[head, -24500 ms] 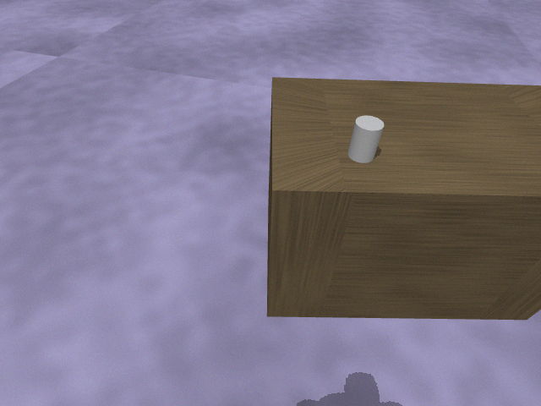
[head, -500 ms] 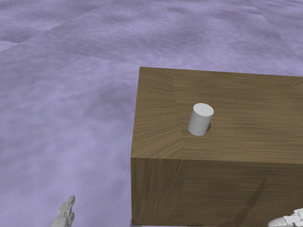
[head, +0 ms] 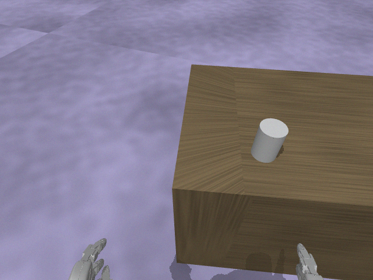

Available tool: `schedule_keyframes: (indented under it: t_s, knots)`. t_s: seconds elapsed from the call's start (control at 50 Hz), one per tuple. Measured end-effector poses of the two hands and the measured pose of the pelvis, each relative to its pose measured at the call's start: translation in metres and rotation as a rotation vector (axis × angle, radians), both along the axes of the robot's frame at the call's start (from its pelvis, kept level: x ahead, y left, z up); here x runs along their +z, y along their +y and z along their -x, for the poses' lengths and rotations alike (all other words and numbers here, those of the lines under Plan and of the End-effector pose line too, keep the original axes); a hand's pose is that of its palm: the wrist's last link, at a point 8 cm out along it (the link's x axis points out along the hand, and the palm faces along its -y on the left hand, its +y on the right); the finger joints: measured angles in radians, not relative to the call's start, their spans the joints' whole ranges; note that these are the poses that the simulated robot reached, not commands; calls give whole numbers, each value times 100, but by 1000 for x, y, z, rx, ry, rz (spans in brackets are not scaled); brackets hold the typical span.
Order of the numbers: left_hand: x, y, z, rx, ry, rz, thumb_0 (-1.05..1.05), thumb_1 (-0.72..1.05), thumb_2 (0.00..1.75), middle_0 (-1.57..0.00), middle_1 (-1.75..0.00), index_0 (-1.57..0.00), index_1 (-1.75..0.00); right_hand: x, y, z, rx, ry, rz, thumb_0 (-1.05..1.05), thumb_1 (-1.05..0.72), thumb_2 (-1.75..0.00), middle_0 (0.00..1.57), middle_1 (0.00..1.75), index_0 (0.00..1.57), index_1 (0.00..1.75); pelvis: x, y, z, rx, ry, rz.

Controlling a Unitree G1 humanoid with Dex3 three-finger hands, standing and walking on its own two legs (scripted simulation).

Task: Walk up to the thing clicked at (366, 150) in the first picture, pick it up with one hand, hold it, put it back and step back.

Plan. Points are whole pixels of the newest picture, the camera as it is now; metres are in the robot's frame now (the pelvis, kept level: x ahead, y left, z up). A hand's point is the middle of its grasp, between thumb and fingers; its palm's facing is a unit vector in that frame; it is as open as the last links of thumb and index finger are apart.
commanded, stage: home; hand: right
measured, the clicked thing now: (268, 141) +0.51 -0.21 +0.01
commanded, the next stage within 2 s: none
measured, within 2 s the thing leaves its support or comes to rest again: neither
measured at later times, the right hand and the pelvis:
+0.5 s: hand out of the picture +0.16 -0.19 -0.10, palm faces -0.03 +0.94 -0.34, open 17.4 cm; pelvis +0.00 +0.01 -0.01, yaw +0 degrees
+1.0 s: hand out of the picture +0.04 -0.27 -0.12, palm faces -0.06 +0.92 -0.38, open 17.5 cm; pelvis -0.02 -0.01 +0.03, yaw +1 degrees
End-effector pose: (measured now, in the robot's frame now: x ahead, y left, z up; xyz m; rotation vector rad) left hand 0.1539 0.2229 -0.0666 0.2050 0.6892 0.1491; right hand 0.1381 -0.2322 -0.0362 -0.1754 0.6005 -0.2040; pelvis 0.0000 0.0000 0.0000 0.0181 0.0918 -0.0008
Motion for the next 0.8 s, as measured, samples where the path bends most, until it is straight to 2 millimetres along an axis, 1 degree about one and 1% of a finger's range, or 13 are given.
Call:
schedule_keyframes:
  t_s: [0.06,0.1,0.2,0.26,0.42,0.44,0.5,0.56,0.62,0.68,0.74,0.8]
  knots:
    - [-9,7,2,11,27,-12,1,87,88,-20,-30,-20,-29,-11,4,-2,1,47,4,-1,53,-6,7,6,6,6,-4,2,0,-2,9,0]
    - [-14,12,4,21,46,-19,1,88,89,-21,-30,-20,-29,-14,7,-6,8,57,5,-1,52,-6,7,6,6,6,-5,3,0,-2,14,1]
    - [-20,22,11,52,76,-24,1,90,90,-21,-30,-20,-29,-5,12,-19,20,28,19,-1,52,-6,7,6,6,6,-7,6,-3,3,19,2]
    - [-20,27,13,72,78,-23,2,90,90,-21,-30,-20,-30,-2,13,-22,22,27,29,-1,52,-6,6,5,6,6,-7,7,-5,6,22,3]
    - [-20,29,9,80,78,-25,2,90,90,-21,-30,-20,-30,-9,15,-16,11,80,23,-1,52,-6,6,5,6,6,-9,8,-6,8,31,4]
    - [-22,29,9,53,90,-41,1,90,90,-21,-30,-20,-30,-11,14,-16,37,86,45,-1,53,-6,6,5,5,6,-8,8,-6,7,19,5]
    - [-30,35,11,-31,186,-80,1,90,90,-21,-30,-20,-30,-28,0,-10,122,170,110,-1,53,-6,6,5,6,6,-7,7,-3,3,-20,12]
    - [-32,46,19,-20,237,-84,1,90,90,-21,-30,-20,-30,-38,-23,3,119,253,143,-1,53,-6,7,5,6,6,-5,5,-2,6,-47,15]
    - [-30,56,32,5,266,-92,1,90,90,-21,-30,-20,-30,-43,-45,18,91,320,164,-1,53,-5,7,5,6,6,-2,1,-1,7,-68,16]
    - [-28,63,47,21,313,-108,1,90,90,-21,-30,-20,-30,-45,-62,33,67,378,174,-1,54,-5,6,5,6,6,2,-3,1,9,-81,13]
    - [-27,66,63,32,366,-116,1,90,90,-21,-30,-20,-30,-46,-73,47,50,437,174,-1,54,-5,6,5,5,5,7,-7,4,12,-92,11]
    - [-27,65,78,41,416,-114,1,90,90,-21,-30,-20,-30,-47,-79,61,38,488,166,-1,55,-4,6,5,5,5,13,-10,7,14,-103,9]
